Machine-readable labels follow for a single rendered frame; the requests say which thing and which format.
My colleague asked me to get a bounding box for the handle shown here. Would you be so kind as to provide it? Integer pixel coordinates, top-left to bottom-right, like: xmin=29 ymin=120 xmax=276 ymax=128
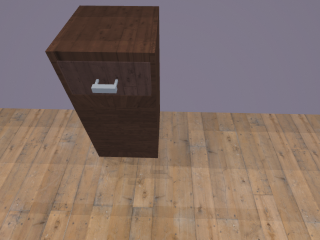
xmin=91 ymin=79 xmax=118 ymax=94

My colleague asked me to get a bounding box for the cabinet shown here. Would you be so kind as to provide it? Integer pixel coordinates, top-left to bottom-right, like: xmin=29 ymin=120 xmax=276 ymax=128
xmin=45 ymin=5 xmax=160 ymax=158

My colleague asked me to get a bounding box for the drawer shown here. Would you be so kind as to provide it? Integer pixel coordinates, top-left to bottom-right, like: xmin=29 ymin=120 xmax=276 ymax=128
xmin=56 ymin=60 xmax=152 ymax=96

